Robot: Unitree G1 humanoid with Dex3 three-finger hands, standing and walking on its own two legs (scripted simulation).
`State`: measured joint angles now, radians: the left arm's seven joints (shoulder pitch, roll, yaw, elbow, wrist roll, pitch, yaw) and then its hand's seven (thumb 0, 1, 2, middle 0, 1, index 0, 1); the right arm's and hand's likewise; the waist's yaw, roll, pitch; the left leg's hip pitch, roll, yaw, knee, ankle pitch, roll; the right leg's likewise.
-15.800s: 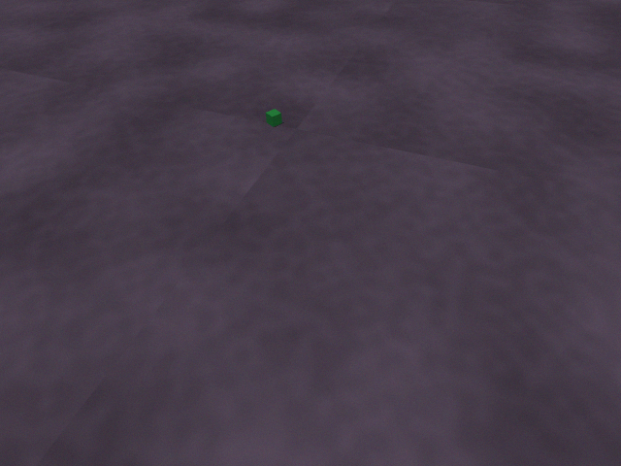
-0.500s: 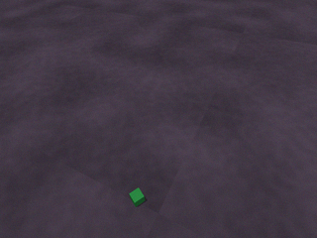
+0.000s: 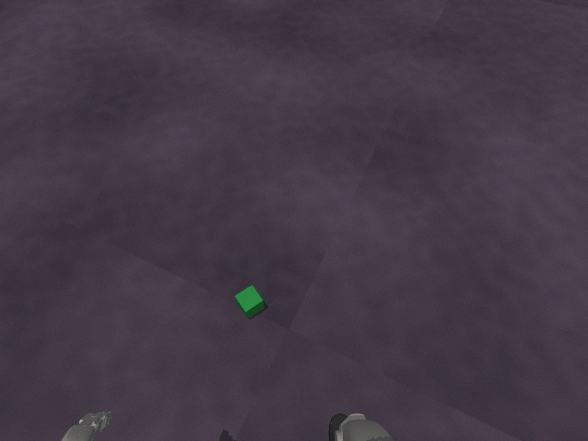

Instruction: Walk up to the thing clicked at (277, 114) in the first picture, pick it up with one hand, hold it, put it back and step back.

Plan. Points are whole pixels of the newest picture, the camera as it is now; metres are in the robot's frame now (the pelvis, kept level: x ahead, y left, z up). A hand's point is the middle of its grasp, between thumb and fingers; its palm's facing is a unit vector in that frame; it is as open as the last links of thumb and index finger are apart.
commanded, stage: walk up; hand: left
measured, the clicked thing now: (249, 302) +0.59 +0.15 -0.72
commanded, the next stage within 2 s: none
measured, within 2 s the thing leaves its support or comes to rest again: neither
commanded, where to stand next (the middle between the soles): +0.15 -0.06 m, yaw -3 degrees
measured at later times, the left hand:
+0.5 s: hand out of the picture -0.01 +0.24 -0.14, palm faces -0.12 -0.91 -0.40, open 7.4 cm
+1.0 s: hand out of the picture -0.17 +0.24 -0.15, palm faces -0.04 -0.94 -0.35, open 7.4 cm
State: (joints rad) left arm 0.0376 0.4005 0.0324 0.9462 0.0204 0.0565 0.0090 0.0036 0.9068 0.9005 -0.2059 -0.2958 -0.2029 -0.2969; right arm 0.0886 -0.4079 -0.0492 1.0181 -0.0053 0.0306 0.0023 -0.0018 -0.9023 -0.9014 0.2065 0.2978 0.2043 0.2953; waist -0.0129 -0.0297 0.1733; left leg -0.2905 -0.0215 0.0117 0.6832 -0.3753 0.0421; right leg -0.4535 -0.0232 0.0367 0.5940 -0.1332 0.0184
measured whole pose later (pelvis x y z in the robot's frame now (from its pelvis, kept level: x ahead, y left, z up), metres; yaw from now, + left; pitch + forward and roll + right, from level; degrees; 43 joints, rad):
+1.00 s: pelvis -0.25 -0.03 +0.01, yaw -3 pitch -3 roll +0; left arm 0.20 0.40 0.07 0.92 0.02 0.05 -0.02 0.00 0.91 0.90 -0.20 -0.30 -0.20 -0.30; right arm 0.16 -0.35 -0.04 0.91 -0.04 -0.01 0.00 0.00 -0.90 -0.90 0.21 0.30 0.21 0.30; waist 0.02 -0.04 0.11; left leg -0.27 0.02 0.00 0.60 -0.28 -0.01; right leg -0.21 -0.01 0.05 0.61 -0.42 0.00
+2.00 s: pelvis -0.21 -0.02 +0.02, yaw +1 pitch -2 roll +0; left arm 0.07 0.36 0.03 1.04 0.00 -0.02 0.00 0.00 0.91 0.90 -0.20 -0.30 -0.20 -0.30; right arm 0.09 -0.33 -0.02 1.06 -0.01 -0.03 0.00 0.00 -0.90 -0.90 0.21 0.30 0.21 0.30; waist 0.01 -0.02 0.06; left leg -0.17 0.00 -0.01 0.48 -0.28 0.00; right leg -0.15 -0.02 -0.03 0.47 -0.28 0.01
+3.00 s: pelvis -0.24 -0.03 +0.03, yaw +0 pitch -2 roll +0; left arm 0.11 0.35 -0.01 1.14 0.00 -0.01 -0.01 0.00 0.91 0.90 -0.20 -0.30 -0.20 -0.30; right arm 0.12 -0.35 0.00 1.15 -0.01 -0.01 0.01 0.00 -0.90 -0.90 0.21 0.30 0.21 0.30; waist -0.01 0.01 0.05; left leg -0.12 0.01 -0.01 0.31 -0.15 -0.02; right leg -0.11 -0.01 -0.02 0.32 -0.17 0.00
